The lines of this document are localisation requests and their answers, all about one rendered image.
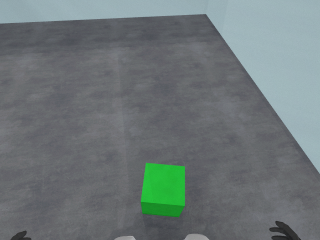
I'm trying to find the carton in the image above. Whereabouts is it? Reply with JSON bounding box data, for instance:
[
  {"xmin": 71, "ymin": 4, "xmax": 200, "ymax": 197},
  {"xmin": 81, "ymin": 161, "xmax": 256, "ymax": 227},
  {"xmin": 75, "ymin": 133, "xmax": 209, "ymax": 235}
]
[{"xmin": 141, "ymin": 163, "xmax": 185, "ymax": 217}]

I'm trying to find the right robot hand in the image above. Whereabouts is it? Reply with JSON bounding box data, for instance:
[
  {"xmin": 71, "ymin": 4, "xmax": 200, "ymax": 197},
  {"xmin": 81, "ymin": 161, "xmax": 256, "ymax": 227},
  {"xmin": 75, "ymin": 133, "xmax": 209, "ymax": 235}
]
[{"xmin": 269, "ymin": 221, "xmax": 301, "ymax": 240}]

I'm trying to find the left robot hand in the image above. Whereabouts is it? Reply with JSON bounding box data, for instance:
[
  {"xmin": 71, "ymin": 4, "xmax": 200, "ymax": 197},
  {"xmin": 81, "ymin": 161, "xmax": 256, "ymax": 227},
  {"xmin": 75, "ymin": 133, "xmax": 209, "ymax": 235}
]
[{"xmin": 11, "ymin": 230, "xmax": 32, "ymax": 240}]

